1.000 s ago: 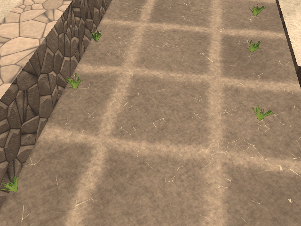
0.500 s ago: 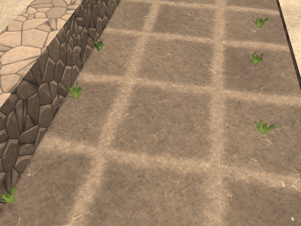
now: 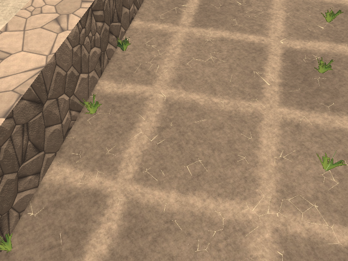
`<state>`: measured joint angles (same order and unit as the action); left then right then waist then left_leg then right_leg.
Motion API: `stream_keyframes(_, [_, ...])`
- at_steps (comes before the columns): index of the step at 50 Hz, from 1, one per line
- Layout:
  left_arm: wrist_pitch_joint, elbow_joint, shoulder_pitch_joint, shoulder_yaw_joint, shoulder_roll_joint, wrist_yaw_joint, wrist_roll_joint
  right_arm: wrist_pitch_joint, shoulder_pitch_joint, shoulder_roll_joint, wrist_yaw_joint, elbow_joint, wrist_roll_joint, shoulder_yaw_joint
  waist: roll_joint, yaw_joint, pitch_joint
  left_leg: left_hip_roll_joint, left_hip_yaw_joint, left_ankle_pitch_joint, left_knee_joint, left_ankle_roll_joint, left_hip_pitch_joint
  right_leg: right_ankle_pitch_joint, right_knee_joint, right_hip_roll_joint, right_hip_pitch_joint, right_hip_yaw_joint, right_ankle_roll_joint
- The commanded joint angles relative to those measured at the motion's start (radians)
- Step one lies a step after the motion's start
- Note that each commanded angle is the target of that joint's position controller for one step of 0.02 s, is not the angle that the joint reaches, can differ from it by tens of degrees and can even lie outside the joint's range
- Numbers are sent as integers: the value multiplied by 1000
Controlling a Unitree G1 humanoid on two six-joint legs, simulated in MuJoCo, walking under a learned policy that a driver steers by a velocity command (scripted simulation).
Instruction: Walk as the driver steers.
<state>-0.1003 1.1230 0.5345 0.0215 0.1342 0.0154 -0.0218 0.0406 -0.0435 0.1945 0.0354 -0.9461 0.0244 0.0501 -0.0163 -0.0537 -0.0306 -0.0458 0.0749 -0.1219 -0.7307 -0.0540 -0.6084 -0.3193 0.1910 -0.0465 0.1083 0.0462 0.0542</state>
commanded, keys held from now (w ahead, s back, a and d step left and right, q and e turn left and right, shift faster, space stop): w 1.00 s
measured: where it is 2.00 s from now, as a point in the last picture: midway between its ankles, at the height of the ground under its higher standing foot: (185, 143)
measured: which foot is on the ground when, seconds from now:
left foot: up 0.00-0.10, down 0.12-0.70, up 0.72-1.00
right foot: down 0.00-0.12, up 0.14-0.66, down 0.68-1.00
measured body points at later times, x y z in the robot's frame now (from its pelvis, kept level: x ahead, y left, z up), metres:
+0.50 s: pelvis +0.28 +0.04 +0.01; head +0.30 +0.04 +0.46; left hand +0.43 +0.26 -0.12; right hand +0.19 -0.19 -0.14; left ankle +0.21 +0.09 -0.74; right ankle +0.44 -0.11 -0.68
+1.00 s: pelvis +0.56 -0.01 +0.01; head +0.58 -0.02 +0.46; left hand +0.50 +0.22 -0.14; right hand +0.67 -0.25 -0.13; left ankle +0.68 +0.14 -0.67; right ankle +0.52 -0.07 -0.74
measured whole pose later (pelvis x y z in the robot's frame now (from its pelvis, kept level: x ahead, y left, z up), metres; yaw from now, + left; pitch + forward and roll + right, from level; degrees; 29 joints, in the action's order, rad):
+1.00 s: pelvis +0.56 -0.01 +0.01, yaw +0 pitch +0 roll -1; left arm -0.10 1.07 0.44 0.05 0.17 0.00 -0.01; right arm 0.04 -0.14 0.20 0.03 -0.95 0.03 0.05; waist -0.04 -0.03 -0.04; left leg -0.12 0.01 -0.09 -0.89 -0.03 -0.64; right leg -0.20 0.23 -0.09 -0.04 0.10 0.10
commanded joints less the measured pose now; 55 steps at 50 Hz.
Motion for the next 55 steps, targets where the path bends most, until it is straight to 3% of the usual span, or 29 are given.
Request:
stream_keyframes(1, [-14,-18,29,20,143,5,2,5,103,30,-2,82,-6,-3,132,23,-129,42,56,37,111,-32,86,612,-38,245,-142,-96,124])
stream_keyframes(3, [-16,-17,2,25,164,7,0,12,21,62,-15,65,-6,11,124,73,-79,77,61,0,140,-72,202,871,87,258,-90,-67,105])
stream_keyframes(4, [-13,-16,-9,29,176,9,0,19,-91,82,-22,30,-6,23,115,121,-18,103,64,-16,165,-92,316,973,225,249,-73,-49,93])
stream_keyframes(5, [-8,-17,-19,31,183,8,2,27,-253,105,-30,-26,-2,39,88,187,66,115,66,1,220,-112,506,948,423,218,-123,-22,76])
stream_keyframes(6, [-5,-35,-10,24,157,3,5,35,-407,172,-40,-60,22,60,25,234,163,-53,-120,-148,243,-150,738,653,701,176,-309,0,65])
stream_keyframes(7, [-1,-54,107,3,28,-11,38,35,-465,261,-36,-59,39,78,-206,172,305,-367,-655,-321,366,-290,966,-111,1113,-1,-628,26,25])
stream_keyframes(8, [1,-58,29,31,127,-14,20,22,-391,235,-28,-55,-1,73,-102,169,276,-346,-797,-417,503,-291,878,-139,1211,0,-719,-104,43])
stream_keyframes(9, [0,-99,-82,38,144,-15,16,26,-266,181,-27,-35,-11,57,-66,122,113,-317,-620,-415,513,-253,735,-36,1191,66,-770,-98,53])
stream_keyframes(10, [-6,-112,-141,37,134,-17,8,37,-211,118,-23,-28,-11,40,-2,103,42,-276,-506,-273,540,-225,602,34,1131,100,-736,-93,55])
stream_keyframes(12, [14,-106,-126,37,96,-24,-17,53,-211,47,-30,-55,-8,16,-8,38,2,-196,-342,-83,563,-172,452,60,1032,139,-629,-93,43])
stream_keyframes(13, [27,-103,-112,36,76,-29,-21,60,-236,37,-34,-68,-6,10,-14,25,3,-182,-299,-20,568,-167,429,58,1003,141,-600,-88,35])
stream_keyframes(15, [45,-120,-146,37,69,-35,-22,71,-289,56,-39,-87,-9,9,-20,15,-14,-165,-243,61,584,-170,414,71,948,147,-621,-66,19])
stream_keyframes(18, [59,-178,-295,36,87,-42,-20,72,-345,79,-40,-97,-10,7,-24,33,-62,-151,-200,49,631,-172,431,174,826,168,-729,-38,-8])
stream_keyframes(24, [55,-257,-529,23,81,-49,0,72,-461,77,-41,-117,-11,-4,-34,96,-85,-127,-129,215,624,-144,543,336,518,132,-746,19,-23])
stream_keyframes(29, [42,-303,-627,26,99,-47,1,65,-521,90,-54,-145,2,-1,-45,117,-99,-175,-122,386,546,-152,715,259,407,99,-759,36,17])
stream_keyframes(31, [33,-296,-578,33,109,-42,1,63,-492,104,-59,-145,5,3,-55,80,-75,-179,-96,597,456,-134,732,181,359,60,-650,55,50])
stream_keyframes(32, [27,-271,-492,42,123,-35,0,61,-478,116,-60,-145,5,7,-63,43,-30,-173,-83,736,357,-121,725,151,338,25,-533,68,69])
stream_keyframes(33, [19,-216,-330,56,141,-26,-4,57,-460,122,-58,-143,0,8,-42,-27,49,-141,-51,774,180,-102,685,186,274,-6,-343,84,94])
stream_keyframes(34, [9,-165,-147,77,197,-15,-26,59,-446,106,-55,-124,-9,2,-12,-93,156,-106,-31,563,-56,-83,503,162,273,101,-72,-32,137])
stream_keyframes(35, [10,-153,-14,107,310,-9,-47,59,-529,10,-41,-90,-53,-18,200,-87,322,49,40,-1,-475,-28,148,40,217,424,245,-507,271])
stream_keyframes(36, [27,-153,-67,101,285,-20,-15,59,-508,81,-41,-101,-33,6,139,-63,333,105,-96,-372,-623,-41,25,44,91,463,211,-728,293])
stream_keyframes(37, [29,-167,-192,88,244,-24,5,56,-413,92,-40,-71,-22,14,88,-12,162,37,-125,-282,-626,-49,-41,14,75,421,63,-555,256])
stream_keyframes(38, [22,-178,-264,71,179,-29,8,61,-353,77,-37,-55,-16,10,42,9,70,2,-122,-207,-570,-48,-26,85,36,380,-77,-439,226])
stream_keyframes(40, [9,-157,-288,48,106,-23,10,41,-356,42,-30,-58,8,11,55,72,0,-45,-116,-155,-458,-34,65,202,-11,289,-243,-276,156])
stream_keyframes(41, [2,-144,-265,42,97,-19,8,27,-374,24,-24,-65,15,9,66,85,2,-46,-108,-147,-435,-25,99,247,-20,272,-271,-237,149])
stream_keyframes(45, [-14,-111,-173,47,149,-15,8,-1,-262,31,-11,-16,17,12,65,91,-34,-65,-72,-54,-335,8,12,341,-63,244,-275,-159,160])
stream_keyframes(50, [-11,-95,-87,36,144,-15,9,1,-42,32,-5,60,2,1,71,41,-72,-59,-28,101,-59,32,-36,423,-82,215,-213,-102,145])
stream_keyframes(55, [-8,-62,3,36,156,-5,1,9,89,42,-7,107,-3,-5,81,0,-88,-25,-2,104,100,2,-40,512,-48,254,-58,-89,150])
Velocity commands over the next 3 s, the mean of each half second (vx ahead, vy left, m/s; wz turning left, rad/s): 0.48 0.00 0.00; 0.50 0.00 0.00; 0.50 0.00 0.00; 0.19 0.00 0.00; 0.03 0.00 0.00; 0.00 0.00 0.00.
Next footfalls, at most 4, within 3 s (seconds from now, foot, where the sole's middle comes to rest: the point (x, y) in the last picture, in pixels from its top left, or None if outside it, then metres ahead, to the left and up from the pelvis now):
0.12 left None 0.25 0.10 -0.77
0.68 right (213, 241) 0.56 -0.08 -0.77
1.22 left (170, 172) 0.86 0.11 -0.77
1.74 right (206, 130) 1.11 -0.05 -0.77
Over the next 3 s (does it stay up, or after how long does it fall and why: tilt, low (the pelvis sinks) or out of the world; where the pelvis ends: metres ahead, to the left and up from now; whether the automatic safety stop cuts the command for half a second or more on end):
stays up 1.04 0.04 0.01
